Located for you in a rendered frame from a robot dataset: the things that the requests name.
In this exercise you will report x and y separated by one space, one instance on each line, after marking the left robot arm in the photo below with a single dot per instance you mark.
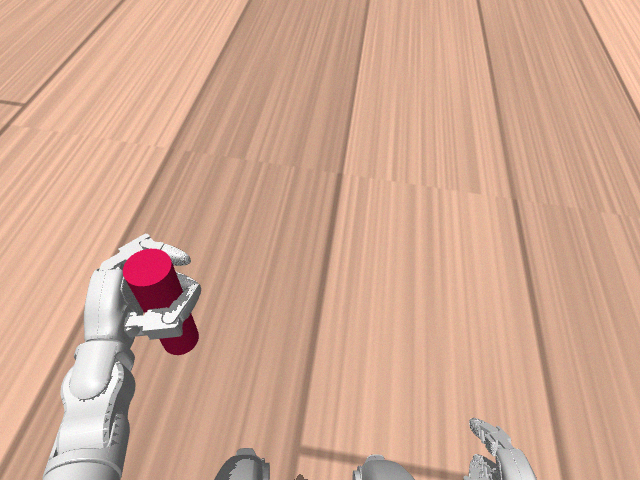
96 392

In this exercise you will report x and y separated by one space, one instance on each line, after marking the right robot hand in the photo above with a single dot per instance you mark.
511 463

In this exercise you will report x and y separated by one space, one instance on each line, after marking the left robot hand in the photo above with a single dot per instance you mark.
113 312

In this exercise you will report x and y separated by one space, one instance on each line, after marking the can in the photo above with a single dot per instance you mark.
152 278

